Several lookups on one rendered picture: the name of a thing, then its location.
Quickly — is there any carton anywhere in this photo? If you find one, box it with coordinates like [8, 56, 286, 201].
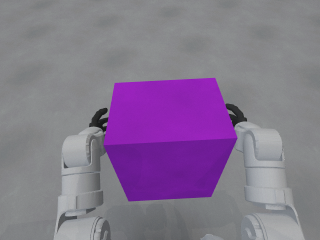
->
[103, 78, 238, 202]

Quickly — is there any robot left hand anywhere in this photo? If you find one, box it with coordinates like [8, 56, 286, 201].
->
[89, 108, 108, 136]

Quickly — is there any robot right hand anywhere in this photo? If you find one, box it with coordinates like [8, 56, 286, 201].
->
[225, 103, 247, 127]

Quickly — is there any left robot forearm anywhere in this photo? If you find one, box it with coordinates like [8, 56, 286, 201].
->
[53, 126, 106, 240]

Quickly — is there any right robot upper arm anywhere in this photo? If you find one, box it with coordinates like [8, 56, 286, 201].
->
[241, 212, 304, 240]

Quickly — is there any right robot forearm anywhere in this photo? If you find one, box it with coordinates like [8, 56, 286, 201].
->
[234, 121, 305, 240]

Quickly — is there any left robot upper arm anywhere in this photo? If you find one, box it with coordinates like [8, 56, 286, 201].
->
[55, 216, 112, 240]

